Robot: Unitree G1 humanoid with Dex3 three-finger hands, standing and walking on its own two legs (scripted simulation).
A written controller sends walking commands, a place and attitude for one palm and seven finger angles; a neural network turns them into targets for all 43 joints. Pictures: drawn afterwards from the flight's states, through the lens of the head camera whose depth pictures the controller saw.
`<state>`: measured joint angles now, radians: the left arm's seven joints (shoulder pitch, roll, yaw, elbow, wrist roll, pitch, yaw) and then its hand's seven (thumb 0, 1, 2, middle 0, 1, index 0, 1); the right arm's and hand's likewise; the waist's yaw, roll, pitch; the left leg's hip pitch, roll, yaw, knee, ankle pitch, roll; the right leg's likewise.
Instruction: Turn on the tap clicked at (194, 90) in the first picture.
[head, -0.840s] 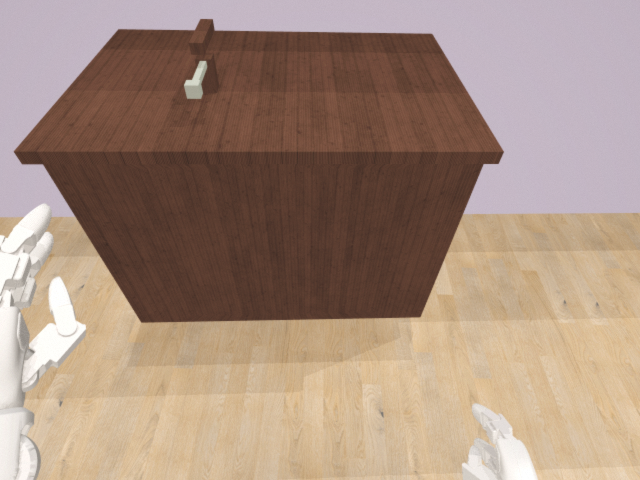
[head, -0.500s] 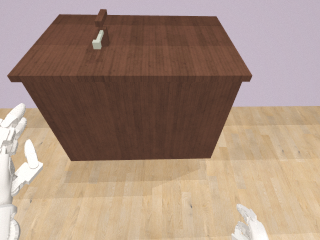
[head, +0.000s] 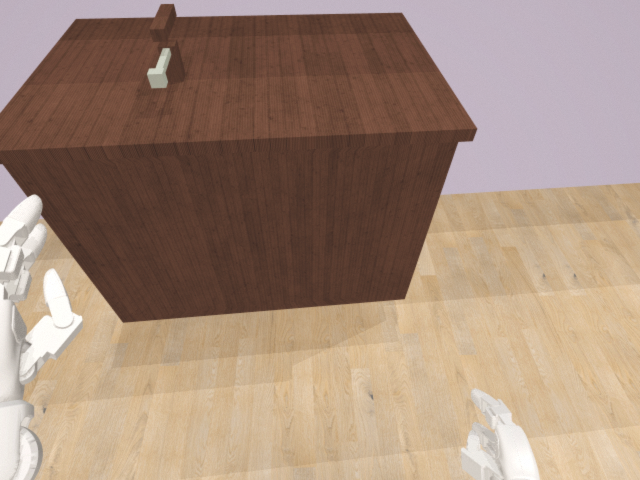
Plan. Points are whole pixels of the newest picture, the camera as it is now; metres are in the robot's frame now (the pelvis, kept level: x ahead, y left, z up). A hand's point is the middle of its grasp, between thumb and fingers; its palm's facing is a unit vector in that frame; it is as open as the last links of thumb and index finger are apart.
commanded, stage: turn to face it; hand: left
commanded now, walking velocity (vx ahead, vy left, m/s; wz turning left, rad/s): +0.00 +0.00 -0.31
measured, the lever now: (157, 78) +0.77 +0.38 +0.10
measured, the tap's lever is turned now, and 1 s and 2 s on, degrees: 0 0 0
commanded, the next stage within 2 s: take the last steps up to it in 0.72 s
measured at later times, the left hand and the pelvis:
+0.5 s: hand (96, 323) +0.22 +0.22 +0.16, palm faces +0.37 -0.83 -0.41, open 7.4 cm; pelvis -0.01 +0.00 -0.01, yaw -3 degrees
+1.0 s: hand (145, 313) +0.23 +0.18 +0.17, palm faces +0.28 -0.88 -0.38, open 7.4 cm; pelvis -0.02 -0.01 -0.01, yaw -8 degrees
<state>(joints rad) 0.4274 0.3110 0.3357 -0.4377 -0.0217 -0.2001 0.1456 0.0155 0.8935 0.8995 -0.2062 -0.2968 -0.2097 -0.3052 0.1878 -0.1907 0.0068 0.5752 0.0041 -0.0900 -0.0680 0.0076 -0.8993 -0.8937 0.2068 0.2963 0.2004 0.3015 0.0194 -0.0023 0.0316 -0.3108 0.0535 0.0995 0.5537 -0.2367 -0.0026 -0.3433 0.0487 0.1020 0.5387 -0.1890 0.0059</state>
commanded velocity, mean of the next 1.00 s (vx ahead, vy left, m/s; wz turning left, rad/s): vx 0.06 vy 0.03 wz -0.20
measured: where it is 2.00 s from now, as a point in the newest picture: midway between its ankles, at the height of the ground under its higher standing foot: outside the picture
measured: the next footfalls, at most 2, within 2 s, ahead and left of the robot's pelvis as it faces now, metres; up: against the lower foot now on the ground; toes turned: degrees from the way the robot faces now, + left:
right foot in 1.30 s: +0.06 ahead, -0.13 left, +0.00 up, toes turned -18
left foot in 1.64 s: +0.18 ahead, +0.13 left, +0.00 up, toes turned -2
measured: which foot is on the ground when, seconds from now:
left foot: down 0.00-1.00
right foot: down 0.00-1.00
